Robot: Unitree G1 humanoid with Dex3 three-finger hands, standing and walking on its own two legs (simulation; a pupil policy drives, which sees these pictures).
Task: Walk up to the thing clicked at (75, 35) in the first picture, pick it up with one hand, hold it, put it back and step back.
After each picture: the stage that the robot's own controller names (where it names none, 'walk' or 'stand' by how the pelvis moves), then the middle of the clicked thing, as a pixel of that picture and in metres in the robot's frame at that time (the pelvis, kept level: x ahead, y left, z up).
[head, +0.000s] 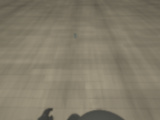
stand; (75, 35) +2.00 +0.52 -0.72
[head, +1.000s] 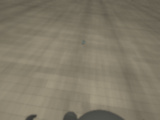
walk; (83, 42) +1.91 +0.22 -0.69
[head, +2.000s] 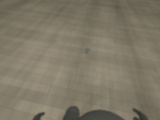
walk; (86, 50) +1.29 +0.10 -0.70
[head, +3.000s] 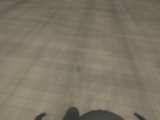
walk; (78, 68) +0.83 +0.18 -0.71
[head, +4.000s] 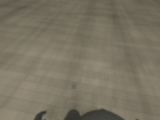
walk; (74, 85) +0.55 +0.21 -0.71
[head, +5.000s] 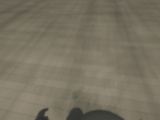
stand; (75, 96) +0.38 +0.22 -0.69
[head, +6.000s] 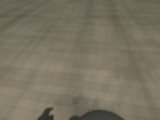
stand; (74, 102) +0.33 +0.22 -0.72
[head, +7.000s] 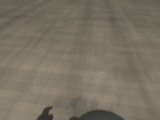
stand; (73, 104) +0.32 +0.22 -0.72
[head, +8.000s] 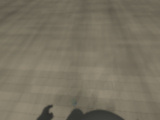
stand; (74, 102) +0.27 +0.23 -0.72
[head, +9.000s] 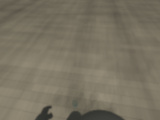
stand; (74, 103) +0.28 +0.19 -0.72
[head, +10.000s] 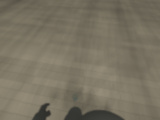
stand; (75, 97) +0.32 +0.16 -0.71
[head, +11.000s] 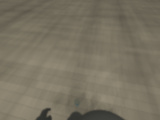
stand; (77, 102) +0.31 +0.16 -0.72
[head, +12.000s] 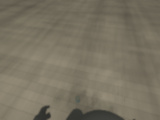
stand; (77, 99) +0.33 +0.16 -0.72
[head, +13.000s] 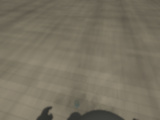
stand; (76, 103) +0.31 +0.17 -0.72
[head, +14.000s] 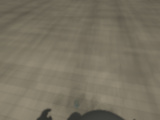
stand; (76, 103) +0.31 +0.17 -0.72
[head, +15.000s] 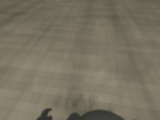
stand; (74, 104) +0.30 +0.19 -0.72
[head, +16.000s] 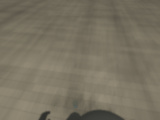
stand; (75, 104) +0.30 +0.17 -0.72
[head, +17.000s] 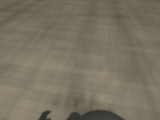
stand; (76, 103) +0.30 +0.17 -0.72
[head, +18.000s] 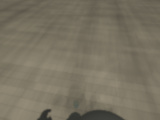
stand; (76, 104) +0.29 +0.17 -0.72
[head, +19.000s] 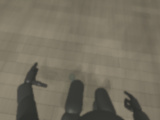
go down; (72, 77) +0.33 +0.19 -0.48
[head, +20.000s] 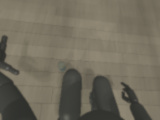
go down; (62, 66) +0.36 +0.25 -0.32
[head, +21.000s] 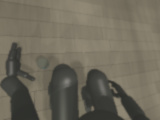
close in; (43, 63) +0.32 +0.29 -0.24
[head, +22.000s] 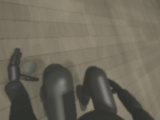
close; (30, 68) +0.31 +0.30 -0.21
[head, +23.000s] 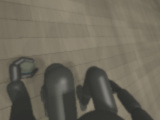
lift; (29, 68) +0.30 +0.31 -0.21
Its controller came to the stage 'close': yes
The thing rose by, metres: 0.01
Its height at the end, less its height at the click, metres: +0.01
